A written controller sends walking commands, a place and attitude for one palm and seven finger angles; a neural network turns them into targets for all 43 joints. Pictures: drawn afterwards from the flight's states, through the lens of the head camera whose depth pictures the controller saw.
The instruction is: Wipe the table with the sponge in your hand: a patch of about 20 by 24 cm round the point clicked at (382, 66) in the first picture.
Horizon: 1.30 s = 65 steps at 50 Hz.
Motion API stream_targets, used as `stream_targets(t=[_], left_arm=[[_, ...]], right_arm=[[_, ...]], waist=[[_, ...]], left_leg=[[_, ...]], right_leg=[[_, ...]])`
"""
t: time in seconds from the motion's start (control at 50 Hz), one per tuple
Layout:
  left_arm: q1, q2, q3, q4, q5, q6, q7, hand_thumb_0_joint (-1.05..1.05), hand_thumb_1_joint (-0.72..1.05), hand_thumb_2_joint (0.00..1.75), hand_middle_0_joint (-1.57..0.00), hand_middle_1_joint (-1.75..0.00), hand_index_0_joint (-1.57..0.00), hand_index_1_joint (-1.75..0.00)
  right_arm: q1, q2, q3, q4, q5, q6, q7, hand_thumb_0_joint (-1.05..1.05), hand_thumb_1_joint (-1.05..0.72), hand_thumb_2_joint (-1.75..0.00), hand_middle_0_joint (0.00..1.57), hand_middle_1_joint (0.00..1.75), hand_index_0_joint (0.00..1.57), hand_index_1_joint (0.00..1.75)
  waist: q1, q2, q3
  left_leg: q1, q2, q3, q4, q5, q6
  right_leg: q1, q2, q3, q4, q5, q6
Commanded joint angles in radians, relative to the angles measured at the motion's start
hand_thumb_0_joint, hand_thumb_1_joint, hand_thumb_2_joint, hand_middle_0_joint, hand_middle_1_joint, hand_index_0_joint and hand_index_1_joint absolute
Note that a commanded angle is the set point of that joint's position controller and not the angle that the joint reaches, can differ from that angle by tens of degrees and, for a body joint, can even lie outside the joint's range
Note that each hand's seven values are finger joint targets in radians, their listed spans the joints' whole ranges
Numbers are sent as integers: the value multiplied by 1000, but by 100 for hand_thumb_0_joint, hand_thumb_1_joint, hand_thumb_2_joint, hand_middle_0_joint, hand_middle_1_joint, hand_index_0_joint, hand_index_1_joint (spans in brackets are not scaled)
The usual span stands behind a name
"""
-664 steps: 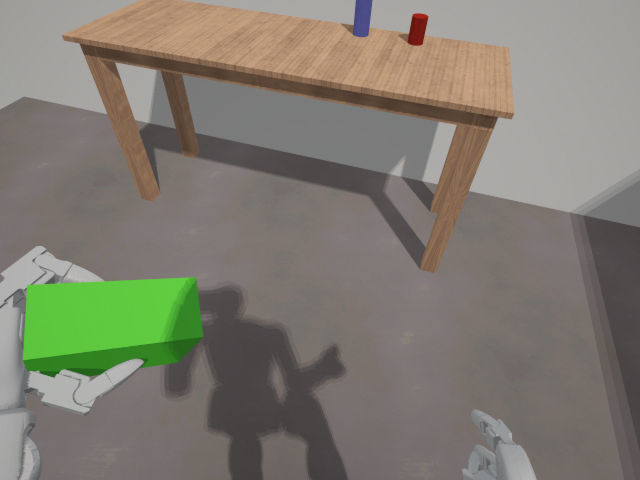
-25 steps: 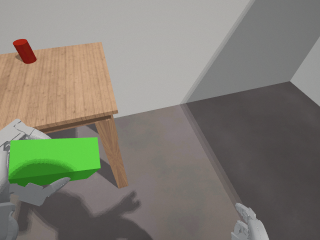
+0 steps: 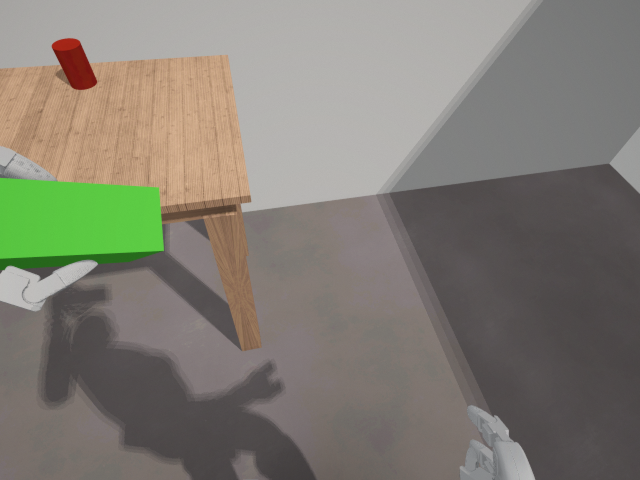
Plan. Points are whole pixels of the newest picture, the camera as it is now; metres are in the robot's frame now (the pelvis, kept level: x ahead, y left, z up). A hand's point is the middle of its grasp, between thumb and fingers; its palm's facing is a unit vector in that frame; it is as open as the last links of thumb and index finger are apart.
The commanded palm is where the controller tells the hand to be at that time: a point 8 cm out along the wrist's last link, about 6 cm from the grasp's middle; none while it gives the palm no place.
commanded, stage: look again from close up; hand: left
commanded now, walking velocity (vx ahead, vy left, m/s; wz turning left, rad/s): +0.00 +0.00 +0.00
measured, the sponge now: (94, 228) +0.28 +0.26 +0.18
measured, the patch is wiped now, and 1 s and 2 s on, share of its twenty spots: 0.00 0.00 0.00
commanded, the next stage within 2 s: shuffle to correct the standing spot in 0.22 s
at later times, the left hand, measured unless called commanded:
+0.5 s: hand (68, 246) +0.26 +0.27 +0.18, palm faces +0.40 -0.86 -0.32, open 10.1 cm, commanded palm +0.20 +0.31 +0.18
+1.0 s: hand (71, 195) +0.34 +0.32 +0.16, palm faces +0.28 -0.89 -0.37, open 10.1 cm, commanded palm +0.28 +0.37 +0.18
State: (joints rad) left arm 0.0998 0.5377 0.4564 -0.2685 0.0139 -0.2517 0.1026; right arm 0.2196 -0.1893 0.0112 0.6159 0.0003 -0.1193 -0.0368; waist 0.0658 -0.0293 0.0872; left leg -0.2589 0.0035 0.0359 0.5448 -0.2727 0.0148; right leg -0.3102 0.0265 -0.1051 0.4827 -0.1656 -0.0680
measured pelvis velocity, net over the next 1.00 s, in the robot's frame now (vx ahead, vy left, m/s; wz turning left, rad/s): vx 0.09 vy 0.11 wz -0.12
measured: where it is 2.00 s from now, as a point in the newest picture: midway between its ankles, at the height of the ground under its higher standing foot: outside the picture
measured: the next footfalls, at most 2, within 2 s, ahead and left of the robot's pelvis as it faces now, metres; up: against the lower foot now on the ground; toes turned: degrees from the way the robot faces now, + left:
left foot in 0.98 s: +0.19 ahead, +0.25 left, +0.00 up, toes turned -8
right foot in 1.14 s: +0.13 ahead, +0.03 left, +0.00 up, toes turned -11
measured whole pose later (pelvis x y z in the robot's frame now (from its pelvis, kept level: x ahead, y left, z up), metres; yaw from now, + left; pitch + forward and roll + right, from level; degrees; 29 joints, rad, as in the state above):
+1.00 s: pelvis +0.09 +0.11 -0.03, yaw -7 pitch -2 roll -1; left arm 0.38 0.38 0.38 -0.57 -0.02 -0.24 0.11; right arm 0.19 -0.23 -0.01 0.55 0.00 -0.06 0.01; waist 0.02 -0.04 0.09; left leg -0.42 0.06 -0.06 0.79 -0.34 -0.05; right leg -0.34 -0.07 0.03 0.83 -0.47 0.03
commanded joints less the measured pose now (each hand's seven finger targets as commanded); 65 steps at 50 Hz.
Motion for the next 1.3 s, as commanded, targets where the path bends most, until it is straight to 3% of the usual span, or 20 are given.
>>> stream_targets(t=[0.0,0.14,0.28,0.48,0.6,0.66,0.72,0.74,0.76,0.78,0.82,0.88,0.92,0.96,1.02,1.1,1.12,1.14,1.18,1.28], left_arm=[[280,-129,-113,-141,-68,-66,-25,0,10,130,-120,-160,-120,-160],[285,90,93,-354,-51,-56,20,0,10,130,-120,-160,-120,-160],[59,42,32,-428,-39,-75,17,0,10,130,-120,-160,-120,-160],[227,-37,-44,-282,-40,-29,10,0,10,130,-120,-160,-120,-160],[162,62,51,-434,-54,-45,10,0,10,130,-120,-160,-120,-160],[175,40,16,-514,-54,-46,0,0,10,130,-120,-160,-120,-160],[187,28,11,-526,-49,-38,6,0,10,130,-120,-160,-120,-160],[223,24,21,-488,-49,-32,12,0,10,130,-120,-160,-120,-160],[223,25,20,-477,-58,-25,18,0,10,130,-120,-160,-120,-160],[196,20,18,-475,-69,-38,25,0,10,130,-120,-160,-120,-160],[213,9,31,-443,-56,-43,42,0,10,130,-120,-160,-120,-160],[208,4,18,-471,-48,-44,27,0,10,130,-120,-160,-120,-160],[166,20,14,-491,-50,-38,14,0,10,130,-120,-160,-120,-160],[112,41,55,-575,-38,-61,17,0,10,130,-120,-160,-120,-160],[171,81,111,-514,-46,-74,23,0,10,130,-120,-160,-120,-160],[276,51,95,-491,-38,-57,24,0,10,130,-120,-160,-120,-160],[302,87,100,-492,-27,-50,27,0,10,130,-120,-160,-120,-160],[323,95,121,-461,-52,-36,33,0,10,130,-120,-160,-120,-160],[378,32,93,-393,-69,-23,26,0,10,130,-120,-160,-120,-160],[416,34,117,-328,-48,-41,44,0,10,130,-120,-160,-120,-160]], right_arm=[[-23,-121,-51,-175,24,-75,49,0,-90,-90,20,30,20,30],[-72,-128,-35,-232,24,-73,29,0,-90,-90,20,30,20,30],[-62,-125,-16,-206,2,-111,8,0,-90,-90,20,30,20,30],[-63,-150,-31,-209,-9,-63,23,0,-90,-90,20,30,20,30],[-108,-152,-28,-253,-6,-15,12,0,-90,-90,20,30,20,30],[-83,-144,-28,-263,-14,-21,27,0,-90,-90,20,30,20,30],[-83,-154,-32,-263,-14,-26,42,0,-90,-90,20,30,20,30],[-88,-161,-38,-262,-8,-21,46,0,-90,-90,20,30,20,30],[-83,-166,-53,-258,1,-20,49,0,-90,-90,20,30,20,30],[-103,-173,-67,-254,4,-26,54,0,-90,-90,20,30,20,30],[-83,-173,-63,-207,0,-5,70,0,-90,-90,20,30,20,30],[-80,-94,-24,-180,-4,38,66,0,-90,-90,20,30,20,30],[-83,-108,-38,-174,6,26,40,0,-90,-90,20,30,20,30],[-76,-161,-75,-217,3,-10,25,0,-90,-90,20,30,20,30],[-79,-126,-64,-214,5,-36,27,0,-90,-90,20,30,20,30],[-105,-121,-42,-208,25,-46,52,0,-90,-90,20,30,20,30],[-97,-95,-39,-209,21,-34,58,0,-90,-90,20,30,20,30],[-106,-116,-42,-209,13,-31,57,0,-90,-90,20,30,20,30],[-63,-143,-56,-175,11,-33,58,0,-90,-90,20,30,20,30],[-81,-112,-50,-152,7,-9,43,0,-90,-90,20,30,20,30]], waist=[[-17,156,-227],[-18,-140,-167],[-34,249,-168],[-54,-59,-143],[-57,159,-196],[-54,241,-208],[-40,178,-229],[-18,65,-258],[-11,-126,-292],[-7,-266,-253],[-32,-123,-156],[-85,35,-162],[-91,195,-155],[-73,512,-159],[-56,226,-172],[-27,191,-224],[-32,-115,-215],[-42,-222,-167],[-55,-160,-162],[-58,-152,-171]], left_leg=[[9,46,-45,-164,19,13],[-136,78,-98,-235,-115,30],[-93,79,-92,-250,-103,29],[-66,11,-35,-57,-25,8],[56,93,-95,-136,327,-18],[260,139,-69,-79,701,-26],[129,120,3,58,721,-53],[-75,86,19,221,633,-68],[-275,-1,51,505,449,-95],[-474,-43,-28,749,-110,-91],[-520,163,-374,701,-365,-11],[-24,69,-64,237,-34,-33],[159,-36,68,64,107,-54],[57,232,-402,-218,-37,131],[10,259,-400,-140,270,232],[-195,107,-63,117,128,71],[-383,-14,17,391,-42,15],[-482,-41,-27,628,-168,-25],[-484,24,-113,724,-103,-53],[-380,77,-56,418,-64,-39]], right_leg=[[223,-139,215,-100,-3,69],[241,-81,155,-97,-162,61],[237,-72,166,-62,-68,41],[137,-152,293,-142,-145,-26],[109,-53,111,173,145,10],[-47,-27,21,205,-85,25],[164,-25,-2,89,39,-3],[377,-65,87,82,253,-51],[500,-219,334,64,492,-165],[538,-414,611,-4,664,-294],[318,-527,652,9,454,-237],[-125,-252,205,14,27,-65],[-185,-109,67,172,-211,-3],[-226,35,34,633,-474,71],[-215,-34,111,664,-432,69],[236,-73,97,19,-92,57],[352,-272,430,-137,-27,-13],[298,-444,680,-213,95,-61],[262,-418,541,-164,197,-73],[258,-314,253,-24,468,-52]])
